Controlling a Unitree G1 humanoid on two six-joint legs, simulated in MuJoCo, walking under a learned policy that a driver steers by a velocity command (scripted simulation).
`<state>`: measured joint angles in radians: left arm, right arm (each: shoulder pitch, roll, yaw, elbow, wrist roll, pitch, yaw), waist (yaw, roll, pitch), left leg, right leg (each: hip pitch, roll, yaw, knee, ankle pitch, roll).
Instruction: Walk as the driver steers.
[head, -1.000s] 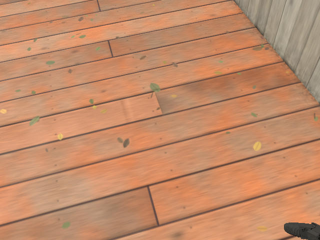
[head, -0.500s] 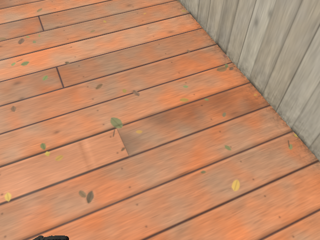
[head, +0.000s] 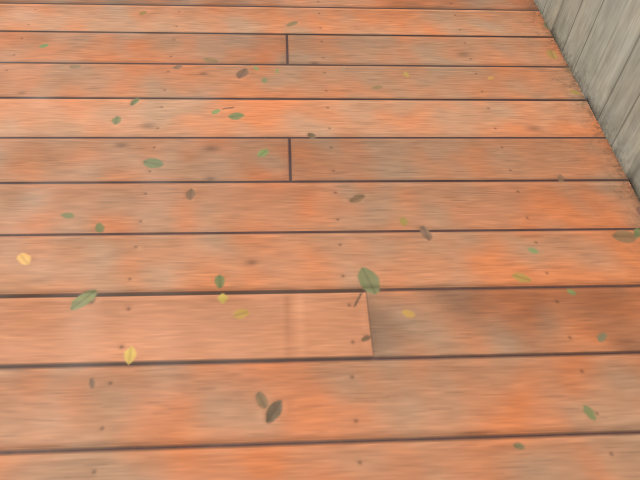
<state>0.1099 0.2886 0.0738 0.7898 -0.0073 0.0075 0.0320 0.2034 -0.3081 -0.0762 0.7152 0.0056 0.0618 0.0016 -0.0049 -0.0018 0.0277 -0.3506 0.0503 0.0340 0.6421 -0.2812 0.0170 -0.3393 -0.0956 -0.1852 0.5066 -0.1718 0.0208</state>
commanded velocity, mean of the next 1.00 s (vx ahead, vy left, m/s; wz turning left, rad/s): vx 0.01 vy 0.00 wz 0.24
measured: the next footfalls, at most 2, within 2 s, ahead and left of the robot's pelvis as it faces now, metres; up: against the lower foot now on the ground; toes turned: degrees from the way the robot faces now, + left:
right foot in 0.44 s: +0.09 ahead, -0.12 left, +0.00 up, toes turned +13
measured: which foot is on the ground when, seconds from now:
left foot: down 0.00-1.00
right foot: down 0.00-0.00, up 0.02-0.42, down 0.44-1.00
